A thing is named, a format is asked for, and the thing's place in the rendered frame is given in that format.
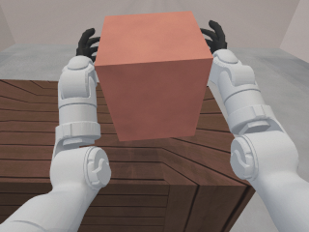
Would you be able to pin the robot left upper arm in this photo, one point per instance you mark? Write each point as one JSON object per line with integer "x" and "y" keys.
{"x": 76, "y": 176}

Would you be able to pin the robot right upper arm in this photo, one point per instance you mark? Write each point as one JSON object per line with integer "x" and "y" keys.
{"x": 269, "y": 162}

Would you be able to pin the pedestal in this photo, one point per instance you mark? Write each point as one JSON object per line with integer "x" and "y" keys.
{"x": 171, "y": 184}

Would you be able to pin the robot right forearm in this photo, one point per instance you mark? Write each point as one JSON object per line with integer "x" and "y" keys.
{"x": 241, "y": 95}

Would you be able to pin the robot left forearm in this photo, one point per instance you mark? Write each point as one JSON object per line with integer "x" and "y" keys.
{"x": 77, "y": 104}

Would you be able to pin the right robot hand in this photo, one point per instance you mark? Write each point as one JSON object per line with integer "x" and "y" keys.
{"x": 218, "y": 37}

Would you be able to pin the carton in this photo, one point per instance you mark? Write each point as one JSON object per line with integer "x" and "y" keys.
{"x": 153, "y": 70}

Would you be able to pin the left robot hand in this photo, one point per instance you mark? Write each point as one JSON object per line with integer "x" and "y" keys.
{"x": 84, "y": 44}

